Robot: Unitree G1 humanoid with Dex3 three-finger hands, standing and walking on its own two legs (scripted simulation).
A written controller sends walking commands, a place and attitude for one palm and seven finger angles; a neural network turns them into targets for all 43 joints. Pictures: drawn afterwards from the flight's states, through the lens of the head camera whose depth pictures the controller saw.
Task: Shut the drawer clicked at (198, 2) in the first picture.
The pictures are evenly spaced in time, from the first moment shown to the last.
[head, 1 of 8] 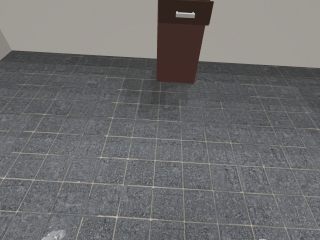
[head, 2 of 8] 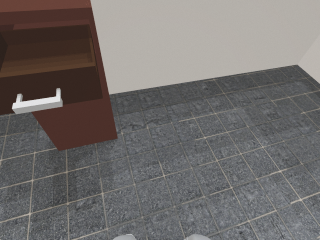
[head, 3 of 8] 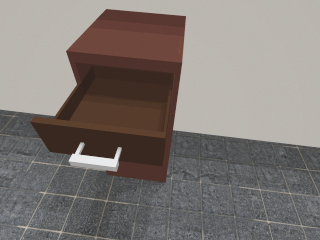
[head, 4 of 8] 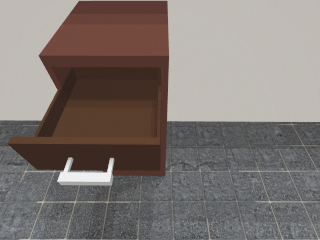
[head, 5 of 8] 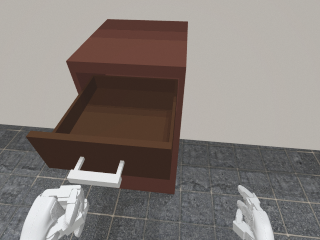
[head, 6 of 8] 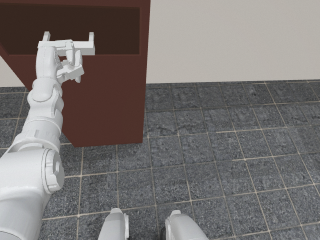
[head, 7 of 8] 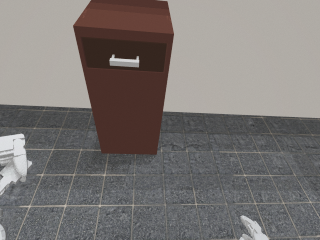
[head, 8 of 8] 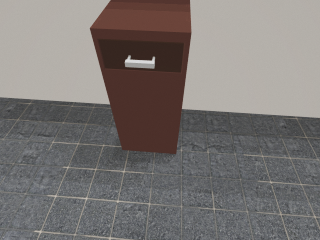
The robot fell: no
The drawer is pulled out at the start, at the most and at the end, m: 0.29 0.30 0.00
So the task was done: yes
